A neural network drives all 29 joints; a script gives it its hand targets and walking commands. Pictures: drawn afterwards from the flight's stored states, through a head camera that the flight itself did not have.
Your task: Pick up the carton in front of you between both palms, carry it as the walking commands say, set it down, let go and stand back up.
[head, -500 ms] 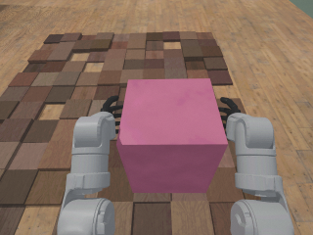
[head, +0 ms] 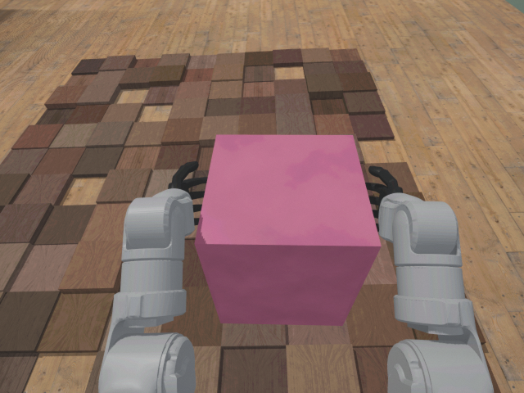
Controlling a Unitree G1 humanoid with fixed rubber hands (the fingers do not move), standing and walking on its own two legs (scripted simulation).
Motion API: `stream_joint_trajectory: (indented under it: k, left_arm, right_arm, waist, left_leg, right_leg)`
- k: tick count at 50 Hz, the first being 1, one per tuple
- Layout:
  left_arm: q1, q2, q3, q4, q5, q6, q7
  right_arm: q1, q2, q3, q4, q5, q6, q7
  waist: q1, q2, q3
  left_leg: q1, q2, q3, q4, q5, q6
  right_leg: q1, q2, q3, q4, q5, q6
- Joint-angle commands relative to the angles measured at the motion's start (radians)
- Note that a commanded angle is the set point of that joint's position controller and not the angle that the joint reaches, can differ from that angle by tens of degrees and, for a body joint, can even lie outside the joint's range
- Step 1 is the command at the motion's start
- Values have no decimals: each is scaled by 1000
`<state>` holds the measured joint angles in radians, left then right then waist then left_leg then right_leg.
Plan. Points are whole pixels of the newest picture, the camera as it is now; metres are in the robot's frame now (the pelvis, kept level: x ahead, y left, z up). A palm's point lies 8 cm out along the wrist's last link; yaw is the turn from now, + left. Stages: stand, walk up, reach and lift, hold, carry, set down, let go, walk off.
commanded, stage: carry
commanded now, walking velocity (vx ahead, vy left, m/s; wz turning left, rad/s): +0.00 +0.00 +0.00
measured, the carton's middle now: (282, 235) +0.37 +0.00 +0.04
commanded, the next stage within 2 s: none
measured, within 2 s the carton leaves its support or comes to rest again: neither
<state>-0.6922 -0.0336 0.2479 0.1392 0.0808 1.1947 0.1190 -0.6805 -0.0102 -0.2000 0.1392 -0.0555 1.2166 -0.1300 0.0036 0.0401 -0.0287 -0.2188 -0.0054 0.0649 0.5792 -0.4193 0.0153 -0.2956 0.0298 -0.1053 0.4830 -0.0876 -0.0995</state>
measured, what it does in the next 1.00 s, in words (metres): walks ahead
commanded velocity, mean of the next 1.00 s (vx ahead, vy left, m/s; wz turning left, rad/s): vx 0.29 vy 0.00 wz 0.00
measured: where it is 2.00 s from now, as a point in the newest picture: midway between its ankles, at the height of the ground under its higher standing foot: (278, 285)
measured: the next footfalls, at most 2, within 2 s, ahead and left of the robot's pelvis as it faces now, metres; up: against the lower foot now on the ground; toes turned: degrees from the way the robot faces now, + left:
left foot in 1.02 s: +0.25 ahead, +0.09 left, +0.01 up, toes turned +2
right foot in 1.46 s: +0.53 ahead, -0.08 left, -0.01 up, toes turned -7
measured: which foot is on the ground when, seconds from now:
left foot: down 0.00-0.80, up 0.82-1.00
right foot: down 0.00-1.00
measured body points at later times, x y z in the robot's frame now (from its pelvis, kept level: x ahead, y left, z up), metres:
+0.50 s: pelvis +0.01 +0.01 +0.00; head +0.03 +0.01 +0.45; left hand +0.39 +0.15 +0.12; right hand +0.38 -0.15 +0.11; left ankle -0.06 +0.10 -0.73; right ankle -0.02 -0.08 -0.74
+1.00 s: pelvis +0.13 +0.01 -0.02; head +0.13 +0.02 +0.43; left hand +0.49 +0.18 +0.10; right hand +0.51 -0.13 +0.11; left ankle +0.19 +0.09 -0.73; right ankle -0.02 -0.08 -0.73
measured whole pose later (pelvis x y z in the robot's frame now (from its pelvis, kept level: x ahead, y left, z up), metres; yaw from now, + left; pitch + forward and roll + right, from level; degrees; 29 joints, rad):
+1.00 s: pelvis +0.13 +0.01 -0.02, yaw -2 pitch +4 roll +1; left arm -0.69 0.01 0.19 0.22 0.03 1.20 0.14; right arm -0.73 -0.01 -0.23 0.25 -0.06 1.22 -0.13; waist 0.07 -0.04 -0.09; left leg -0.51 -0.02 0.12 0.69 -0.29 0.05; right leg -0.12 -0.02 -0.07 0.58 -0.33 -0.08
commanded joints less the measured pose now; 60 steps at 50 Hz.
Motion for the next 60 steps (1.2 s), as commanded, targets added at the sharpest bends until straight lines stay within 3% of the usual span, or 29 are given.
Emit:
stream_joint_trajectory:
  k: [1,3,5,8,11,17,22,26,29,32,34,36,38,39,40,41,42,44,46,47,49,50,51,52,53,54,56,58,60]
  left_arm:
    - [-679,-1070,-645,-82,-431,-3,-242]
    - [-704,-1063,-658,-119,-451,-3,-239]
    - [-726,-1076,-670,-128,-467,6,-244]
    - [-698,-1073,-661,-81,-464,13,-247]
    - [-686,-1082,-643,-32,-449,12,-249]
    - [-705,-1102,-620,-5,-441,3,-244]
    - [-700,-1098,-613,-14,-437,4,-235]
    - [-705,-1100,-615,-13,-435,4,-229]
    - [-692,-1095,-605,12,-424,4,-228]
    - [-672,-1084,-581,64,-407,4,-231]
    - [-678,-1081,-566,90,-402,0,-233]
    - [-699,-1078,-558,97,-403,-7,-232]
    - [-684,-1074,-546,112,-401,-14,-225]
    - [-667,-1059,-538,113,-398,-21,-220]
    - [-642,-1044,-534,106,-395,-25,-216]
    - [-654,-1054,-537,79,-400,-23,-216]
    - [-705,-1068,-560,29,-421,-23,-216]
    - [-803,-1099,-616,-59,-478,-21,-216]
    - [-820,-1112,-645,-90,-511,-18,-218]
    - [-811,-1114,-648,-85,-516,-16,-221]
    - [-763,-1122,-639,-41,-516,-10,-231]
    - [-742,-1125,-631,-18,-512,-10,-237]
    - [-733,-1116,-622,-1,-498,-12,-242]
    - [-727,-1126,-610,22,-483,-5,-251]
    - [-742,-1147,-616,41,-472,-2,-256]
    - [-756,-1145,-616,31,-474,-8,-259]
    - [-768,-1143,-608,-4,-462,-12,-248]
    - [-723,-1111,-598,-34,-434,-12,-221]
    - [-668,-1071,-590,-50,-399,-9,-195]
  right_arm:
    - [-822,1146,656,-162,456,-36,229]
    - [-778,1130,637,-149,439,-33,219]
    - [-738,1108,616,-122,405,-29,212]
    - [-679,1097,592,-63,386,-21,217]
    - [-674,1099,574,-30,380,-22,227]
    - [-750,1122,579,-50,406,-28,232]
    - [-767,1127,584,-66,420,-27,230]
    - [-770,1126,583,-63,429,-25,234]
    - [-757,1120,576,-40,431,-25,239]
    - [-744,1108,556,10,421,-28,247]
    - [-752,1104,542,36,415,-35,252]
    - [-773,1107,538,42,417,-42,256]
    - [-809,1116,543,32,429,-46,256]
    - [-830,1123,544,21,437,-46,255]
    - [-822,1136,543,19,446,-45,252]
    - [-835,1142,544,10,445,-46,246]
    - [-834,1141,533,5,440,-46,239]
    - [-779,1124,511,6,413,-43,222]
    - [-718,1091,497,14,381,-37,205]
    - [-690,1077,489,24,364,-35,198]
    - [-639,1054,472,52,330,-33,191]
    - [-600,1042,460,74,315,-33,191]
    - [-570,1039,455,86,308,-34,197]
    - [-578,1027,453,87,307,-43,199]
    - [-631,1041,461,51,316,-49,204]
    - [-687,1073,493,5,347,-53,212]
    - [-826,1133,582,-114,425,-59,223]
    - [-894,1163,630,-190,484,-58,227]
    - [-897,1163,651,-217,520,-48,234]
  waist:
    - [53,-188,-508]
    - [33,-163,-514]
    - [20,-105,-496]
    - [11,-50,-483]
    - [8,-30,-479]
    - [8,-62,-470]
    - [3,-42,-473]
    - [-11,-19,-466]
    - [-22,-8,-443]
    - [-27,33,-351]
    - [-37,71,-264]
    - [-39,76,-212]
    - [10,-19,-275]
    - [56,-166,-329]
    - [87,-370,-335]
    - [100,-277,-314]
    - [102,-162,-309]
    - [80,-113,-301]
    - [72,-151,-301]
    - [66,-164,-301]
    - [11,-145,-348]
    - [-63,-121,-422]
    - [-118,-78,-462]
    - [-92,179,-462]
    - [-78,207,-529]
    - [-85,121,-499]
    - [-67,-8,-429]
    - [-49,-1,-412]
    - [-51,10,-410]
  left_leg:
    - [-196,-3,-18,-72,-7,-25]
    - [-21,10,-8,-210,234,-20]
    - [80,35,-23,-133,421,1]
    - [145,52,-24,-108,612,14]
    - [161,58,-24,-70,688,18]
    - [118,60,-26,-68,601,17]
    - [166,86,-42,-50,696,26]
    - [196,119,-54,-47,609,39]
    - [178,123,-65,-18,383,69]
    - [115,163,-143,-42,207,112]
    - [129,199,-203,-88,226,147]
    - [163,217,-222,-60,366,166]
    - [9,130,-63,154,619,101]
    - [-213,58,45,366,554,37]
    - [-518,-16,60,496,-3,0]
    - [-612,0,-1,516,-190,0]
    - [-631,20,-27,499,-238,8]
    - [-607,29,-18,410,-208,22]
    - [-488,5,33,299,-80,19]
    - [-407,-15,58,230,17,21]
    - [-116,-97,140,14,251,30]
    - [125,-115,183,-70,399,47]
    - [361,-40,91,-122,493,76]
    - [486,282,-433,-216,717,210]
    - [507,367,-581,-159,697,319]
    - [475,352,-548,-145,644,321]
    - [396,310,-468,-155,453,259]
    - [320,273,-396,-180,365,217]
    - [299,260,-351,-193,382,219]
  right_leg:
    - [613,-277,253,56,1125,-110]
    - [483,-218,182,56,923,-58]
    - [375,-174,152,40,794,-10]
    - [301,-144,133,47,710,10]
    - [261,-133,124,47,674,10]
    - [284,-145,134,46,701,-3]
    - [236,-132,121,36,577,10]
    - [178,-122,102,7,305,10]
    - [131,-110,93,41,65,-7]
    - [21,-78,72,109,-141,-15]
    - [-90,-35,15,122,-251,5]
    - [-154,-17,-6,93,-330,13]
    - [111,-32,74,-4,-155,-25]
    - [355,-127,237,5,162,-81]
    - [555,-285,473,-48,425,-172]
    - [588,-338,534,-72,442,-217]
    - [587,-356,536,-76,365,-224]
    - [525,-343,466,-80,271,-168]
    - [425,-293,357,-96,267,-118]
    - [370,-263,293,-77,353,-90]
    - [234,-159,85,104,676,-17]
    - [122,-121,1,275,720,13]
    - [-72,-95,-1,446,429,37]
    - [-353,64,-9,717,-324,81]
    - [-398,26,118,922,-396,63]
    - [-469,-14,157,965,-387,45]
    - [-549,-59,154,937,-359,43]
    - [-523,-76,133,846,-323,50]
    - [-520,-71,97,780,-306,64]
